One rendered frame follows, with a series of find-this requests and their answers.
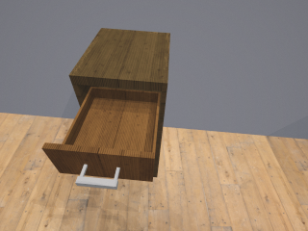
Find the handle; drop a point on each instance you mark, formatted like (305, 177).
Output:
(94, 182)

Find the drawer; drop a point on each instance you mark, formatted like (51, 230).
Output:
(113, 128)

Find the cabinet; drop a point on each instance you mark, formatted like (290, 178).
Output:
(126, 60)

